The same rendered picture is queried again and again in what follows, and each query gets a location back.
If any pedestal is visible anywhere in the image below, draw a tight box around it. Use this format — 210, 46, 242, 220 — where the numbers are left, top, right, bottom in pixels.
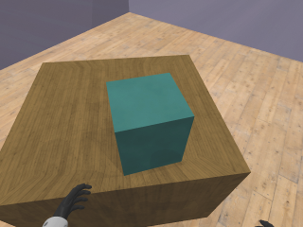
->
0, 54, 251, 227

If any robot left hand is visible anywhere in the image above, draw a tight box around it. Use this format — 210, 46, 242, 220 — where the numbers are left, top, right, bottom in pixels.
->
53, 183, 92, 219

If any carton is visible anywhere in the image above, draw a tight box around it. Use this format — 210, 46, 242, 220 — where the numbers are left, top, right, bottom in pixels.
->
106, 73, 195, 176

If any robot left forearm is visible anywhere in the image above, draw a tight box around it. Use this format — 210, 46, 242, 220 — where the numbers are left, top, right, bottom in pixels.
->
43, 217, 68, 227

